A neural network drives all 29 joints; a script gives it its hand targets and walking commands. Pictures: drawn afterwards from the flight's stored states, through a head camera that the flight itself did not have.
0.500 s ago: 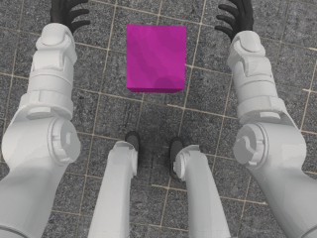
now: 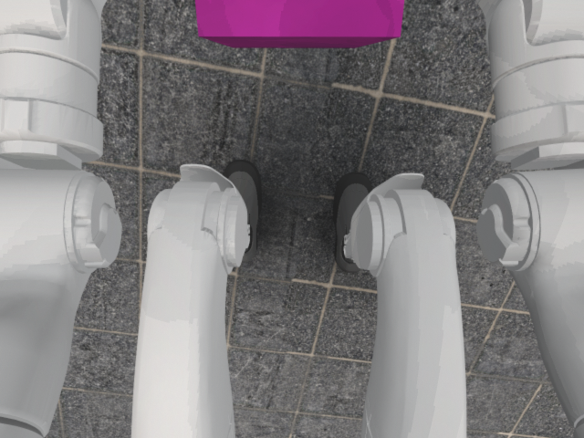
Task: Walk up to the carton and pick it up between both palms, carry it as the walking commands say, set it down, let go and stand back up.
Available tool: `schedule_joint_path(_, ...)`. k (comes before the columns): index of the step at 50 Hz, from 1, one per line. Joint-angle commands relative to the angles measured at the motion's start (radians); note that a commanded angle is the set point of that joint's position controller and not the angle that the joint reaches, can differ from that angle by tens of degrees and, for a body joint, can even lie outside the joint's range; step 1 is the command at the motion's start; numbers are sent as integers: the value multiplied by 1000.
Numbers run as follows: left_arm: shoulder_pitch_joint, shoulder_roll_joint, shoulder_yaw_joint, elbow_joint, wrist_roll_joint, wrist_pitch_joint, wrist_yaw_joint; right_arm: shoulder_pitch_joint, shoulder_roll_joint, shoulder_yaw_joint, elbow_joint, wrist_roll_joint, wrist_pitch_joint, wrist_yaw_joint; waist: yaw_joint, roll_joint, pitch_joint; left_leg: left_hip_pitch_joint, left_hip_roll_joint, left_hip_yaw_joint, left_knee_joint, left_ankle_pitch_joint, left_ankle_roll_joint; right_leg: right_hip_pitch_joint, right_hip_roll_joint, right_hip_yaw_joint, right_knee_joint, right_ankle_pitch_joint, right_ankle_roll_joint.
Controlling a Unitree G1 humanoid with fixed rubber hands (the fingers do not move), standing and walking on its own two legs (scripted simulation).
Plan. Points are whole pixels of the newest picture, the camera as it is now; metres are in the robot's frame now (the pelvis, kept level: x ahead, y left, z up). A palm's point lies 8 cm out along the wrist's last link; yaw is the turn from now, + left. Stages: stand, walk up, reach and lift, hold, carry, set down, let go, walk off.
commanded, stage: reach and lift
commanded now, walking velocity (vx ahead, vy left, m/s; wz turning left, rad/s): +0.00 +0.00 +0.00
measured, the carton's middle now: out of the picture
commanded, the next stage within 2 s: none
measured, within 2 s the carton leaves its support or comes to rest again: neither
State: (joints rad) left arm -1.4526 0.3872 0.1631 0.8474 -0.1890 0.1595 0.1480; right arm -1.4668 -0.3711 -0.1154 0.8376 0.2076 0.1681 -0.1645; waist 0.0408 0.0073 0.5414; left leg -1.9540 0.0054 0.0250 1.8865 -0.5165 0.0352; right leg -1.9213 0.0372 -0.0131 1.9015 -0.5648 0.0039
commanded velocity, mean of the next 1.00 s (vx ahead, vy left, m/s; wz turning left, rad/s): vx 0.00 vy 0.00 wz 0.00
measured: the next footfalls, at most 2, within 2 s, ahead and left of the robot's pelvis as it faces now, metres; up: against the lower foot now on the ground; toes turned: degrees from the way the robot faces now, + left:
none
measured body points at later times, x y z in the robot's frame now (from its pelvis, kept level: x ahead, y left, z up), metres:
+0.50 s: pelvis -0.01 +0.00 -0.09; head +0.38 +0.01 +0.11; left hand +0.56 +0.21 -0.29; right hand +0.57 -0.15 -0.29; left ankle +0.12 +0.11 -0.43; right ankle +0.11 -0.11 -0.43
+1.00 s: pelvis -0.01 +0.00 -0.10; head +0.37 +0.01 +0.14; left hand +0.56 +0.21 -0.26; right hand +0.57 -0.14 -0.27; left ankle +0.12 +0.11 -0.43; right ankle +0.11 -0.11 -0.43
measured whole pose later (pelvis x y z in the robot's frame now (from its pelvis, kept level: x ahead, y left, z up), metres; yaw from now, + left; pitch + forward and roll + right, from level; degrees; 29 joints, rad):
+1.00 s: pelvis -0.01 +0.00 -0.10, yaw +1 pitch +32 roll -1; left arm -1.60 0.44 0.05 1.23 -0.28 0.06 0.09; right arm -1.60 -0.33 -0.09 1.20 0.20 0.08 -0.14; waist 0.01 -0.01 0.48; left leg -2.22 -0.01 0.02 2.17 -0.51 0.03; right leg -2.18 0.01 -0.03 2.21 -0.58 -0.01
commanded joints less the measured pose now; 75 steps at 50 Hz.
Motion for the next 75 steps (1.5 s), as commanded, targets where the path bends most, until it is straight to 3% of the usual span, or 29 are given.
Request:
schedule_joint_path(1,-457,196,-12,-130,-65,15,7,-456,-179,-18,-123,2,18,-31,-34,-32,-2019,814,-53,-12,-6,431,-44,561,41,-32,-48,338,22)
schedule_joint_path(2,-473,179,-33,-170,-65,16,6,-467,-175,-9,-186,11,13,-30,-27,15,-2033,877,-50,-3,12,432,-44,525,40,-28,-46,315,16)
schedule_joint_path(5,-443,123,-81,135,-57,6,-16,-423,-145,-7,118,9,4,1,-28,63,-1623,659,-31,-18,22,256,-46,293,14,-20,-30,144,-4)
schedule_joint_path(6,-396,94,-88,242,-49,0,-31,-392,-108,-23,169,-19,-8,18,-57,36,-1512,586,-31,-29,18,205,-40,273,22,-35,-21,121,4)
schedule_joint_path(8,-325,103,-34,399,1,-18,-54,-340,-98,-33,336,-55,-22,43,-14,11,-1301,408,-20,-14,23,139,-45,219,4,-13,1,93,19)
schedule_joint_path(9,-318,93,-22,362,23,-33,-65,-333,-46,-42,315,-49,-29,59,20,25,-1277,397,-24,-16,35,155,-46,219,10,0,10,116,16)
schedule_joint_path(12,-333,109,29,397,49,-75,-78,-332,-22,-43,373,-67,-63,87,12,-43,-1118,282,-23,-22,46,160,-53,154,3,1,37,131,33)
schedule_joint_path(15,-384,104,6,362,62,-110,-81,-360,-32,-67,349,-59,-95,93,0,-3,-1089,279,-18,-48,73,196,-39,34,5,-4,80,128,31)
schedule_joint_path(18,-499,160,-17,275,27,-118,-64,-445,-152,-69,278,-67,-113,70,-18,22,-1294,392,-12,-45,113,265,-49,130,-3,5,100,169,27)
schedule_joint_path(19,-497,155,-49,338,11,-113,-62,-449,-158,-56,303,-50,-116,61,-56,30,-1264,419,-8,-61,132,273,-45,80,5,-14,111,162,27)
schedule_joint_path(20,-503,155,-56,277,-7,-124,-58,-454,-137,-34,266,-30,-117,54,-23,22,-1358,441,-11,-44,147,277,-46,154,4,-9,118,172,25)
schedule_joint_path(22,-554,191,-80,223,-39,-132,-41,-503,-165,-10,196,-4,-126,40,-38,-1,-1513,503,-14,-50,173,309,-44,246,11,-20,145,216,28)
schedule_joint_path(26,-536,167,-135,192,-111,-120,-21,-536,-155,87,154,81,-113,14,9,5,-1644,571,-18,-22,205,396,-55,364,14,-11,182,298,26)
schedule_joint_path(28,-542,199,-116,128,-112,-136,-13,-539,-182,73,67,73,-131,7,-15,-24,-1703,603,-29,-48,232,480,-44,330,17,-17,219,376,41)
schedule_joint_path(30,-498,175,-120,157,-122,-138,-16,-482,-140,112,74,105,-136,14,-11,-29,-1666,581,-29,-57,235,506,-43,320,14,-14,227,419,34)
schedule_joint_path(33,-379,141,-88,295,-90,-131,-34,-408,-35,167,164,123,-117,35,66,-55,-1518,469,-23,-45,229,478,-42,299,10,20,192,400,30)
schedule_joint_path(37,-323,150,-44,386,-22,-129,-46,-328,-48,103,283,73,-98,50,69,-1,-1379,408,-14,-3,195,338,-49,235,21,17,162,286,22)
schedule_joint_path(39,-351,165,-25,321,-11,-128,-44,-352,-92,52,255,33,-97,42,55,22,-1376,402,-20,-11,194,327,-44,220,22,16,170,261,22)
schedule_joint_path(40,-372,168,-18,314,-2,-129,-41,-323,-110,34,283,12,-105,33,-6,-15,-1329,370,-19,-32,183,318,-44,230,26,-5,177,286,33)
schedule_joint_path(41,-412,156,-29,289,-16,-135,-45,-346,-97,27,279,9,-105,29,9,9,-1345,406,-25,-19,199,350,-42,213,31,26,149,281,21)
schedule_joint_path(42,-434,125,-73,246,-57,-142,-48,-343,-92,11,267,-19,-110,24,-69,-5,-1342,369,-29,-25,198,327,-45,199,23,8,149,266,18)
schedule_joint_path(46,-532,99,-124,203,-103,-127,-60,-464,-111,-1,202,-23,-118,15,-128,-5,-1370,379,-30,-47,205,309,-39,200,15,3,145,246,11)
schedule_joint_path(50,-526,77,-158,320,-94,-102,-59,-511,-65,35,245,29,-100,37,-33,70,-1330,439,-27,-40,148,170,-37,159,15,-8,147,114,-5)
schedule_joint_path(55,-508,88,-88,379,-26,-100,-42,-518,-3,67,305,37,-91,61,55,6,-1259,449,-21,-14,143,191,-49,159,9,-18,141,117,21)
schedule_joint_path(58,-495,48,-62,332,-4,-122,-38,-501,26,84,265,-5,-110,56,24,-85,-1298,407,-44,-31,166,274,-42,200,24,-18,153,198,38)
schedule_joint_path(61,-519,-84,-113,284,-21,-131,-56,-504,82,67,223,-2,-125,58,-16,-4,-1404,472,-61,-36,182,362,-53,239,42,-11,168,286,25)
schedule_joint_path(63,-552,-153,-154,249,-39,-130,-69,-520,152,98,163,-3,-132,57,-46,-21,-1466,489,-63,-46,196,406,-47,272,50,-19,182,348,33)
schedule_joint_path(69,-635,-527,-208,222,-18,-106,-176,-609,599,186,162,18,-102,175,23,3,-1335,432,-72,-6,220,369,-41,225,72,-11,188,306,13)
schedule_joint_path(75,-692,-919,-220,136,32,-32,-321,-659,963,143,118,-54,-39,303,-1,-9,-1240,329,-90,2,218,259,-33,207,93,-20,195,238,-2)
